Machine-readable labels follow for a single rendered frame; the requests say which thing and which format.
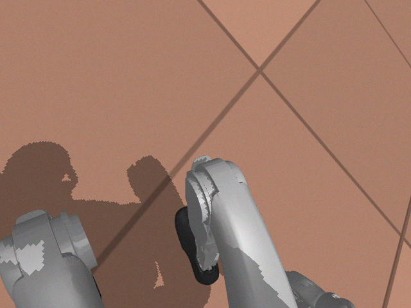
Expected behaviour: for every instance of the right robot foot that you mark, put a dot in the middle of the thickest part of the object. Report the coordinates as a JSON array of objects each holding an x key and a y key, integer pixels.
[{"x": 187, "y": 241}]

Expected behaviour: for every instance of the right robot arm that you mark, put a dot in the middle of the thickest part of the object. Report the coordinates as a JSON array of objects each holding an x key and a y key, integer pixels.
[{"x": 331, "y": 300}]

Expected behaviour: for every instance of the right robot hand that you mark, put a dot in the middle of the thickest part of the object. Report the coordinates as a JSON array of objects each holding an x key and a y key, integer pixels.
[{"x": 306, "y": 292}]

